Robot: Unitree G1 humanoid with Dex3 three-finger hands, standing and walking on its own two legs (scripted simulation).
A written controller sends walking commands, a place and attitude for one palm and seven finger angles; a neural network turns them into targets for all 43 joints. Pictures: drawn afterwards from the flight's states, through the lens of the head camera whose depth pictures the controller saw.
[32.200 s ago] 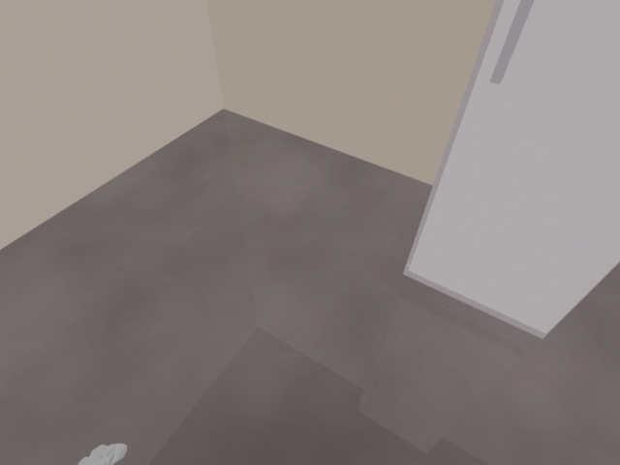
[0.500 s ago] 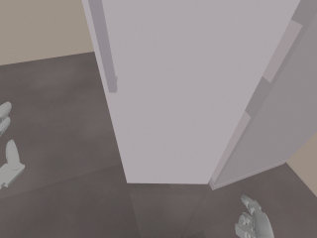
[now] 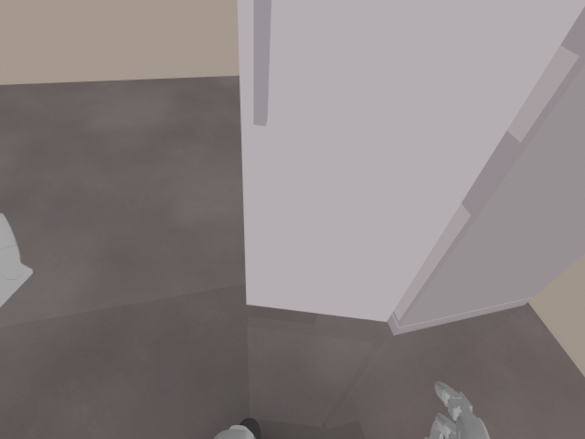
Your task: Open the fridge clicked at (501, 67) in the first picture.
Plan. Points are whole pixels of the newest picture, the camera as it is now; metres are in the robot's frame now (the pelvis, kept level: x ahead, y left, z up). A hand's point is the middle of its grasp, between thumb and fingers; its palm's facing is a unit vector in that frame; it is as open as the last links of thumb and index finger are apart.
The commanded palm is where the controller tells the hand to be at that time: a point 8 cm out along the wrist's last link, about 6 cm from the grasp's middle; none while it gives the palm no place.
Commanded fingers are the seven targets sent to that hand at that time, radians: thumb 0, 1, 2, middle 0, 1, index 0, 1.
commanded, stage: step back with the hand held close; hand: left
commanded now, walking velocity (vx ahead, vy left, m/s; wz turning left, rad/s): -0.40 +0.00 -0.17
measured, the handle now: (264, 38) +0.62 +0.09 +0.25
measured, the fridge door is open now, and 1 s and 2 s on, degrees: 70 70 70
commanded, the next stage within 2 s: stop stepping back and stand still in 0.16 s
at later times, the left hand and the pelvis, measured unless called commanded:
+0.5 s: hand out of the picture +0.09 +0.27 +0.19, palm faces +0.25 -0.87 -0.43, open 7.4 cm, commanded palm +0.04 +0.32 +0.19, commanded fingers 0.00 0.90 0.90 -0.20 -0.30 -0.20 -0.30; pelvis -0.14 +0.04 +0.02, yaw -6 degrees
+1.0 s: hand out of the picture +0.04 +0.30 +0.20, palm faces +0.30 -0.83 -0.47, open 7.4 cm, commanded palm -0.02 +0.35 +0.19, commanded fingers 0.00 0.90 0.90 -0.20 -0.30 -0.20 -0.30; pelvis -0.20 +0.07 +0.00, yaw -7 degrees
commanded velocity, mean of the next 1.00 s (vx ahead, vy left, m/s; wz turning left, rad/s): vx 0.07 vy -0.06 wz -0.03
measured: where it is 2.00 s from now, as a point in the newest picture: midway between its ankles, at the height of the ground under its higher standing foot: outside the picture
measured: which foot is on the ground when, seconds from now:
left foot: down 0.00-0.06, up 0.08-0.24, down 0.26-0.56, up 0.58-0.80, down 0.82-1.00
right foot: up 0.00-0.04, down 0.06-0.26, up 0.28-0.56, down 0.58-0.84, up 0.86-1.00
